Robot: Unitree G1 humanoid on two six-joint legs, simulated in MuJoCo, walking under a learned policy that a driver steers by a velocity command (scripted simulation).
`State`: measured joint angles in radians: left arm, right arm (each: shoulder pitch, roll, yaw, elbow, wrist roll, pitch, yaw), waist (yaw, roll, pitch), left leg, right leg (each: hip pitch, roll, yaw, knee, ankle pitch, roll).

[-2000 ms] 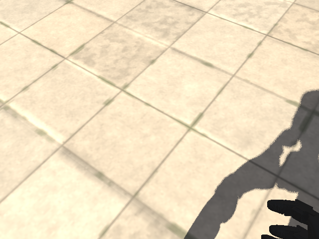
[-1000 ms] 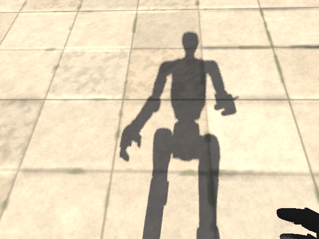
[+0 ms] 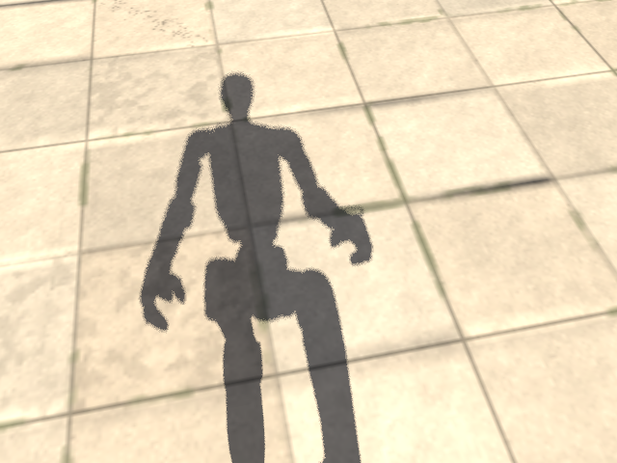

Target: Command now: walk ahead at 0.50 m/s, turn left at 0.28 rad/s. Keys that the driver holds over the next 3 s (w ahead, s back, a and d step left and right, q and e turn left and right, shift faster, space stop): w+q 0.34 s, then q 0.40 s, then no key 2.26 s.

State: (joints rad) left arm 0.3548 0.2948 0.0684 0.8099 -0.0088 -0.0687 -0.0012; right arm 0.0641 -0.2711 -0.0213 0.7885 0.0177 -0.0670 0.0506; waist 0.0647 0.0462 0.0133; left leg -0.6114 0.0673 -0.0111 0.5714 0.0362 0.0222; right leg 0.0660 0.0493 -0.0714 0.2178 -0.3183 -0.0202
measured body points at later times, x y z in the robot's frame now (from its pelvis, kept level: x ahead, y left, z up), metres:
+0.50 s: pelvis +0.28 +0.04 +0.00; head +0.32 +0.06 +0.45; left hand +0.46 +0.33 -0.07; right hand +0.39 -0.24 -0.11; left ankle +0.18 +0.12 -0.73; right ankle +0.49 -0.05 -0.71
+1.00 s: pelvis +0.38 +0.07 +0.00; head +0.39 +0.10 +0.45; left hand +0.35 +0.38 -0.12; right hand +0.65 -0.08 -0.09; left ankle +0.34 +0.18 -0.74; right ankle +0.48 -0.03 -0.73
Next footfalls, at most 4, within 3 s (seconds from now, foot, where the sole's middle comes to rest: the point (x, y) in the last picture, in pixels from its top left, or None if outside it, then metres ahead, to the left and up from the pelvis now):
0.06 left None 0.22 0.12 -0.77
0.54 right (350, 444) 0.52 -0.02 -0.77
0.96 left None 0.37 0.20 -0.77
1.26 right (356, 462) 0.48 -0.03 -0.77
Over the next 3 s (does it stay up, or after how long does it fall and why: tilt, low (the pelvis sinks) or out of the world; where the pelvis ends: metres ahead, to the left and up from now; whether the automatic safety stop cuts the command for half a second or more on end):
stays up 0.40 0.06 0.00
